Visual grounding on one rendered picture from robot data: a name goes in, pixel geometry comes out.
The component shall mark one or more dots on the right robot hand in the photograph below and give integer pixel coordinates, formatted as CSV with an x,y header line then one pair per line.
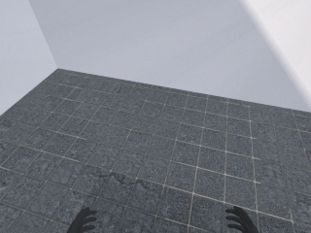
x,y
247,225

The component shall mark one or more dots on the left robot hand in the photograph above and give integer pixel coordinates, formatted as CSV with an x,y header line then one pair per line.
x,y
80,220

